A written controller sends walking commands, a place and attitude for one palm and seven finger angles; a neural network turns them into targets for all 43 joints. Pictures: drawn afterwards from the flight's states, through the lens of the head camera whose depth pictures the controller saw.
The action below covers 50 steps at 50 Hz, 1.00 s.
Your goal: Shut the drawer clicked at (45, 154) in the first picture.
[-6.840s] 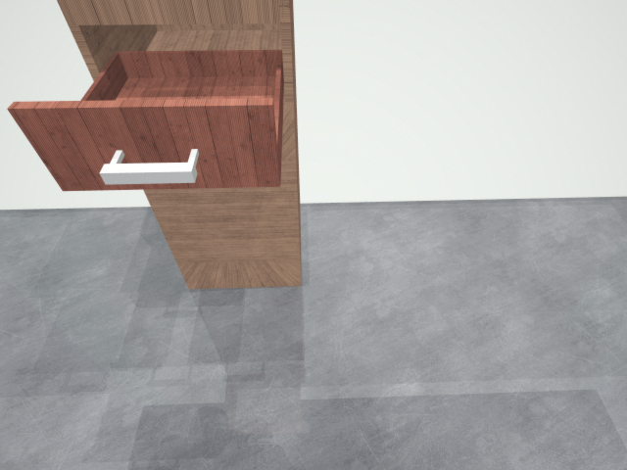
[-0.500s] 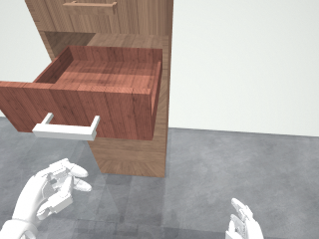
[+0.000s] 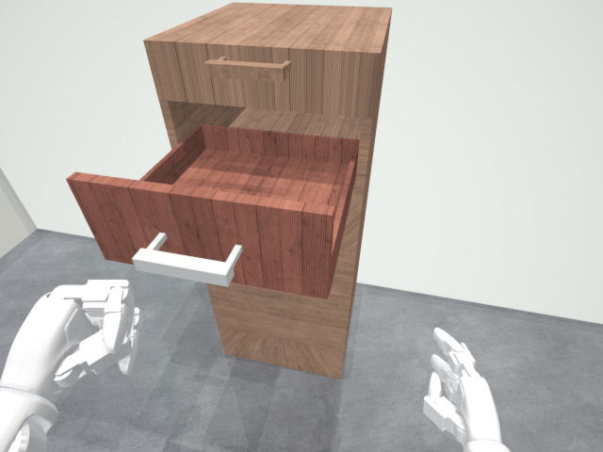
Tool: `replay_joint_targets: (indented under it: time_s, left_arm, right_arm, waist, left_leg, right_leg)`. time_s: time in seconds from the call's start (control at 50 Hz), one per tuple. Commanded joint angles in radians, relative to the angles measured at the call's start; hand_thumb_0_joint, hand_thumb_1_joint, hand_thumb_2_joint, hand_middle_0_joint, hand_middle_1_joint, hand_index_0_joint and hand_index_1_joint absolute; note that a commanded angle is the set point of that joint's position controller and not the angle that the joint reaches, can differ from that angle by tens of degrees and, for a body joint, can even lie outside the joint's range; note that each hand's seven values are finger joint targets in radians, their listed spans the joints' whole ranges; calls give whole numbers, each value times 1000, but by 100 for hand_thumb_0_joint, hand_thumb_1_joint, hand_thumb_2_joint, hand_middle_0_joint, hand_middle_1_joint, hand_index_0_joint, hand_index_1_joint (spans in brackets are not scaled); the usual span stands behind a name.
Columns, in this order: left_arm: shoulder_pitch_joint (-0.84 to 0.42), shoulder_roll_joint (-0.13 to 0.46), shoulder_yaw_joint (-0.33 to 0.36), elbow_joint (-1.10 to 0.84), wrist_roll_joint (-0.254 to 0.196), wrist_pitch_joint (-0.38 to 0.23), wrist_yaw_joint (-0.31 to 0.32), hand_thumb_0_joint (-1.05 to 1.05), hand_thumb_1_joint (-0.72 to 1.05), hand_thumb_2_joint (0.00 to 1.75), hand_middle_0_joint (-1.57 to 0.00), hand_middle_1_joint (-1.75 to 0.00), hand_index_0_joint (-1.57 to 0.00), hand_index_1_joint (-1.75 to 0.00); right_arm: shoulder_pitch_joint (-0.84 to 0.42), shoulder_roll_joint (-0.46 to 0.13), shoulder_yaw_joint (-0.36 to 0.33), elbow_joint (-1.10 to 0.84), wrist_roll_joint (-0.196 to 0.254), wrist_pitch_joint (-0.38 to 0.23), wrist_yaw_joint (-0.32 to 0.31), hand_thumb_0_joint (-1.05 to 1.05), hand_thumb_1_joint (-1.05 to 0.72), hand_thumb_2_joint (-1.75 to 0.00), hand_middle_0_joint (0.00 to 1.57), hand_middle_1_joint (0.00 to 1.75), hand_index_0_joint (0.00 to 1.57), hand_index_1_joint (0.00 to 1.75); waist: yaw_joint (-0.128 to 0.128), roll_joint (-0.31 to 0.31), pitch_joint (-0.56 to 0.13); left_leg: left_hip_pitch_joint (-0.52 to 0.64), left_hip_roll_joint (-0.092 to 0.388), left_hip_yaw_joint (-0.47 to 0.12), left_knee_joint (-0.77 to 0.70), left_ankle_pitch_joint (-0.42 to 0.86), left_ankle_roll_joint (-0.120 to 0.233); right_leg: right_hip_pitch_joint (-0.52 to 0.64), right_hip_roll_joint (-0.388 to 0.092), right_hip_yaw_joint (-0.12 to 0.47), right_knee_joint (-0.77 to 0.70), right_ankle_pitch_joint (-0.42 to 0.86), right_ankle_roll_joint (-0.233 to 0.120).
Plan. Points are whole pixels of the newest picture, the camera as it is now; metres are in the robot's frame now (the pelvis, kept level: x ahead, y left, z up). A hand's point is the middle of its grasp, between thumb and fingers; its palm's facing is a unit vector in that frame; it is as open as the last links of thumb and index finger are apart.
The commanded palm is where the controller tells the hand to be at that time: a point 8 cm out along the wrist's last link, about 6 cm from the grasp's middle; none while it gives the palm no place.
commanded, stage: raise the hand and make a fist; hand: left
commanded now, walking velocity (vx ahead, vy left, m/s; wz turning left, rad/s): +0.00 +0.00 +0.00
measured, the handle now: (190, 256) +0.33 +0.21 +0.12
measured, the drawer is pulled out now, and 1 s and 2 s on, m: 0.30 0.30 0.30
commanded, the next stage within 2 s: bring the fist close to the handle in 0.60 s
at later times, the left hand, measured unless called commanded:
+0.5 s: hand (123, 340) +0.15 +0.19 +0.19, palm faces -0.02 -0.98 -0.19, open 3.3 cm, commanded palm +0.10 +0.25 +0.22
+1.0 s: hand (126, 338) +0.16 +0.20 +0.17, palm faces +0.00 -0.99 -0.14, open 3.3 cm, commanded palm +0.13 +0.24 +0.18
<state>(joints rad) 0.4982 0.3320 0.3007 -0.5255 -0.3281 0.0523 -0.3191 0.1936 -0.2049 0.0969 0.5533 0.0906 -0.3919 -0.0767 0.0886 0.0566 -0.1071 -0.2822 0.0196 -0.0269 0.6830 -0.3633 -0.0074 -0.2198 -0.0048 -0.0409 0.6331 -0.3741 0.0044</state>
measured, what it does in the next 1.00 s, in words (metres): stands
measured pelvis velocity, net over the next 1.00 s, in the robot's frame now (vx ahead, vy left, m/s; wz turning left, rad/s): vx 0.00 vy -0.01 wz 0.00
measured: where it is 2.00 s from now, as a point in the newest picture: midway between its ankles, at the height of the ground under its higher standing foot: outside the picture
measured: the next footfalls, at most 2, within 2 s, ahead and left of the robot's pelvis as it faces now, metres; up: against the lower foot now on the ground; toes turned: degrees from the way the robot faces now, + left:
none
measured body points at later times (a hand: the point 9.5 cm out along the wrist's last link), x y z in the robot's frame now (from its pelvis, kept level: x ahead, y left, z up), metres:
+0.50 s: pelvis -0.01 -0.03 +0.01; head -0.06 -0.06 +0.45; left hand +0.15 +0.25 +0.20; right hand +0.20 -0.25 -0.03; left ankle +0.00 +0.12 -0.72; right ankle -0.02 -0.12 -0.72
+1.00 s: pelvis +0.00 -0.01 +0.01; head -0.05 -0.02 +0.45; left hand +0.16 +0.26 +0.18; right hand +0.22 -0.21 -0.02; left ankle +0.00 +0.12 -0.72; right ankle -0.02 -0.12 -0.72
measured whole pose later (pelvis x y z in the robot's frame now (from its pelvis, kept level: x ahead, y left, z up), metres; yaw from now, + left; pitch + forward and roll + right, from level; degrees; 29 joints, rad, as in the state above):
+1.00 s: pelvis +0.00 -0.01 +0.01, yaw +0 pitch -4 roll -1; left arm 0.48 0.32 0.35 -0.50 -0.36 0.12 -0.36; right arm 0.22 -0.23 0.09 0.61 0.09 -0.42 -0.08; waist 0.09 0.05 -0.07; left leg -0.21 0.02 -0.02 0.60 -0.33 -0.02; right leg -0.15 0.00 -0.04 0.56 -0.34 0.00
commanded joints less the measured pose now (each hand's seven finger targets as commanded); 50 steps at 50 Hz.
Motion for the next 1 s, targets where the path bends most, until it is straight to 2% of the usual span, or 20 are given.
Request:
replay_joint_targets:
  time_s: [0.0,0.04,0.08,0.14,0.2,0.26,0.32,0.34,0.4,0.44,0.48,0.54,0.58,0.64,0.72,0.78,0.82,0.88,0.94,0.98]
  left_arm:
    - [-97,143,76,-214,-35,47,-42,0,90,90,-140,-160,-140,-160]
    - [-121,192,140,-241,-61,70,-49,0,90,90,-140,-160,-140,-160]
    - [-131,225,188,-279,-70,73,-52,0,90,90,-140,-160,-140,-160]
    - [-157,293,284,-268,-92,76,-42,0,90,90,-140,-160,-140,-160]
    - [-217,250,256,-206,-123,90,-59,0,90,90,-140,-160,-140,-160]
    - [-150,204,218,-103,-119,108,-80,0,90,90,-140,-160,-140,-160]
    - [-168,232,218,-91,-103,116,-94,0,90,90,-140,-160,-140,-160]
    - [-143,258,247,-99,-105,116,-91,0,90,90,-140,-160,-140,-160]
    - [-225,301,260,-171,-111,93,-94,0,90,90,-140,-160,-140,-160]
    - [-235,367,329,-202,-121,67,-83,0,90,90,-140,-160,-140,-160]
    - [-223,349,334,-194,-121,44,-70,0,90,90,-140,-160,-140,-160]
    - [-179,333,365,-93,-138,37,-61,0,90,90,-140,-160,-140,-160]
    - [-151,305,349,-39,-144,57,-73,0,90,90,-140,-160,-140,-160]
    - [-106,254,290,-42,-125,77,-88,0,90,90,-140,-160,-140,-160]
    - [-100,230,251,-104,-125,77,-108,0,90,90,-140,-160,-140,-160]
    - [-117,206,221,-157,-136,54,-116,0,90,90,-140,-160,-140,-160]
    - [-136,206,204,-207,-111,25,-94,0,90,90,-140,-160,-140,-160]
    - [-133,181,180,-189,-67,-2,-37,0,90,90,-140,-160,-140,-160]
    - [-134,171,164,-163,-40,-6,-9,0,90,90,-140,-160,-140,-160]
    - [-152,110,90,-162,-34,2,-15,0,90,90,-140,-160,-140,-160]
  right_arm:
    - [-140,-128,-48,-171,8,-37,-7,0,-90,-90,20,30,20,30]
    - [-168,-135,-43,-171,9,-39,-12,0,-90,-90,20,30,20,30]
    - [-164,-126,-37,-175,9,-42,-14,0,-90,-90,20,30,20,30]
    - [-180,-129,-31,-157,13,-38,-19,0,-90,-90,20,30,20,30]
    - [-159,-135,-26,-140,17,-45,-26,0,-90,-90,20,30,20,30]
    - [-153,-146,-38,-123,22,-39,-25,0,-90,-90,20,30,20,30]
    - [-160,-157,-49,-131,24,-33,-23,0,-90,-90,20,30,20,30]
    - [-182,-161,-51,-134,27,-31,-23,0,-90,-90,20,30,20,30]
    - [-173,-160,-47,-150,21,-46,-31,0,-90,-90,20,30,20,30]
    - [-180,-166,-46,-144,15,-61,-37,0,-90,-90,20,30,20,30]
    - [-160,-154,-44,-142,11,-73,-40,0,-90,-90,20,30,20,30]
    - [-151,-163,-49,-120,14,-77,-39,0,-90,-90,20,30,20,30]
    - [-142,-162,-52,-123,21,-71,-38,0,-90,-90,20,30,20,30]
    - [-158,-168,-60,-130,25,-64,-28,0,-90,-90,20,30,20,30]
    - [-137,-168,-64,-147,21,-75,-25,0,-90,-90,20,30,20,30]
    - [-128,-166,-57,-143,15,-89,-24,0,-90,-90,20,30,20,30]
    - [-122,-152,-54,-140,7,-105,-21,0,-90,-90,20,30,20,30]
    - [-110,-142,-58,-112,-3,-101,-14,0,-90,-90,20,30,20,30]
    - [-118,-146,-63,-100,-4,-85,-10,0,-90,-90,20,30,20,30]
    - [-113,-139,-61,-108,-5,-76,-9,0,-90,-90,20,30,20,30]
  waist:
    - [-7,-16,33]
    - [2,-27,20]
    - [13,0,-17]
    - [20,44,0]
    - [0,70,27]
    - [-10,-25,73]
    - [-10,-69,66]
    - [-4,-58,71]
    - [-5,-23,44]
    - [2,11,22]
    - [1,39,25]
    - [3,16,62]
    - [2,-18,77]
    - [4,-17,75]
    - [-1,-63,2]
    - [-8,-27,-6]
    - [-4,41,-5]
    - [-14,43,56]
    - [-16,47,66]
    - [-30,63,52]
  left_leg:
    - [71,-12,-1,-165,236,26]
    - [93,-15,-5,-166,232,28]
    - [118,-19,1,-170,258,28]
    - [124,-18,8,-169,227,25]
    - [137,-16,5,-181,202,24]
    - [111,-13,7,-162,185,28]
    - [97,-13,6,-159,171,30]
    - [90,-10,5,-143,151,24]
    - [112,-12,2,-146,141,31]
    - [124,-9,0,-132,142,28]
    - [127,-6,2,-132,156,28]
    - [109,-1,0,-125,157,22]
    - [94,-2,1,-135,161,22]
    - [99,-2,6,-138,183,20]
    - [140,-10,4,-161,242,33]
    - [168,-16,4,-170,271,37]
    - [171,-17,6,-180,274,34]
    - [132,-12,5,-191,244,28]
    - [121,-9,4,-190,221,26]
    - [126,-11,2,-196,214,26]
  right_leg:
    - [-59,43,-44,-121,286,-11]
    - [-47,46,-38,-138,281,-10]
    - [-35,43,-41,-140,300,-12]
    - [-36,45,-27,-171,248,-10]
    - [-48,38,-26,-189,221,-10]
    - [-68,28,13,-227,221,10]
    - [-56,12,47,-239,190,23]
    - [-57,1,82,-258,158,30]
    - [-59,-8,89,-263,91,23]
    - [-46,-11,105,-274,59,21]
    - [-51,-18,99,-270,81,15]
    - [-59,-18,97,-274,121,24]
    - [-61,-17,89,-257,161,30]
    - [-53,-13,86,-235,227,34]
    - [-29,13,28,-185,326,25]
    - [-34,31,-7,-167,356,12]
    - [-37,35,-27,-158,330,-3]
    - [-58,38,-42,-164,265,-10]
    - [-61,37,-41,-169,235,-11]
    - [-61,32,-45,-164,232,-11]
